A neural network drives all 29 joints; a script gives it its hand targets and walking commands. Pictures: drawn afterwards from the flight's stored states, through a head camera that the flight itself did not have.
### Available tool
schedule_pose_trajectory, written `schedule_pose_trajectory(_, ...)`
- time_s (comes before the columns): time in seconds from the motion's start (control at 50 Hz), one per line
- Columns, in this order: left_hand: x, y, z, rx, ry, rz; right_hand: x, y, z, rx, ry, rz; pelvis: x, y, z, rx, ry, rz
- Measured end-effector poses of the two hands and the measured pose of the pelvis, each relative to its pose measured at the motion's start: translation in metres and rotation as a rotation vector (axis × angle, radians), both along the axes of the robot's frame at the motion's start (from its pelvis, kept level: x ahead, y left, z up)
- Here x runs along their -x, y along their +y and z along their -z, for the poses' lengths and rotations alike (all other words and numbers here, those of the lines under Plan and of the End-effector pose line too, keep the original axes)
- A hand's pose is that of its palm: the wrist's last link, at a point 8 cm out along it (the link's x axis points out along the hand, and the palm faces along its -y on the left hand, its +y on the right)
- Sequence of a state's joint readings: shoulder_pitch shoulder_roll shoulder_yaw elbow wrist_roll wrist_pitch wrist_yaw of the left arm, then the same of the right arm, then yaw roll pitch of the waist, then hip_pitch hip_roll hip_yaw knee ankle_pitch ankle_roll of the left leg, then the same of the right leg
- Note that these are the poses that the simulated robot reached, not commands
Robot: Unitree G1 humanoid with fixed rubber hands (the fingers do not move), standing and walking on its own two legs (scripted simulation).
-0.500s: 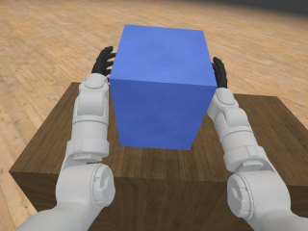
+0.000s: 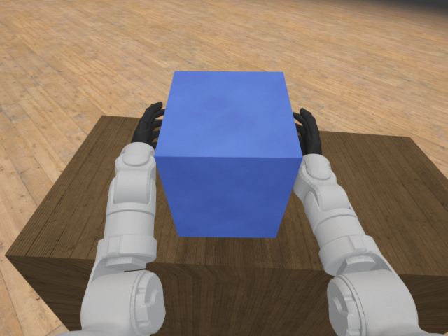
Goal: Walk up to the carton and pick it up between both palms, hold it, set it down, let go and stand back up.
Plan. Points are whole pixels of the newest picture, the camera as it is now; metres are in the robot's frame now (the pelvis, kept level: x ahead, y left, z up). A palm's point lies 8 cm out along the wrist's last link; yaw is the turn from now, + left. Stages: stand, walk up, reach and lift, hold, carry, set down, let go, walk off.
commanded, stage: set down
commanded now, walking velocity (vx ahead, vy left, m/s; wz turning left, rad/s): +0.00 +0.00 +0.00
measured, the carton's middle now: (227, 158) +0.41 +0.01 +0.14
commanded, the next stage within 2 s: none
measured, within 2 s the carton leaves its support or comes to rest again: neither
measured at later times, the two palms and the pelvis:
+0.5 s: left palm (148, 145) +0.41 +0.15 +0.17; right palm (308, 153) +0.39 -0.14 +0.18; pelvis +0.00 +0.00 +0.00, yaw +0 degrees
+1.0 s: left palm (150, 144) +0.42 +0.15 +0.17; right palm (308, 157) +0.39 -0.14 +0.17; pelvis +0.01 +0.00 +0.00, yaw +0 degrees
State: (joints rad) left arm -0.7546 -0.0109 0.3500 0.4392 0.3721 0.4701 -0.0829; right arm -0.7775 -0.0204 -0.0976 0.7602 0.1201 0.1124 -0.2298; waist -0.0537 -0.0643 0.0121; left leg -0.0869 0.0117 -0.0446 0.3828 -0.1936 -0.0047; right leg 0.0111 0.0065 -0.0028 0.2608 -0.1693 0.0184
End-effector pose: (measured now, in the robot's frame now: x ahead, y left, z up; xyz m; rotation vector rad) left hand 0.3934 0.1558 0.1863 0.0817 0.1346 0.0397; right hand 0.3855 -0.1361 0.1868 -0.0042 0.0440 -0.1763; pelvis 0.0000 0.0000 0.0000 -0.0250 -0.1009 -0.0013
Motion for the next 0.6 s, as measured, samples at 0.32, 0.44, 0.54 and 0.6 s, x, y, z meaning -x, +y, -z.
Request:
schedule_pose_trajectory(0.32,-0.006,-0.01,-0.008,0.006,0.018,0.063,0.009,-0.01,-0.001,-0.041,-0.003,0.051,0.012,0.004,0.0,-0.001,-0.014,-0.002)
schedule_pose_trajectory(0.44,-0.012,-0.005,0.017,-0.002,0.04,0.051,0.0,-0.005,0.011,-0.043,0.01,0.047,0.004,0.005,0.0,-0.002,-0.003,-0.003)
schedule_pose_trajectory(0.54,-0.019,-0.003,0.007,-0.007,-0.016,0.048,-0.008,-0.003,-0.002,-0.038,-0.042,0.041,-0.006,0.005,0.0,-0.004,0.01,-0.003)
schedule_pose_trajectory(0.6,-0.024,-0.005,0.004,-0.009,-0.021,0.053,-0.011,-0.005,-0.003,-0.025,-0.046,0.046,-0.009,0.004,0.0,-0.004,0.014,-0.003)
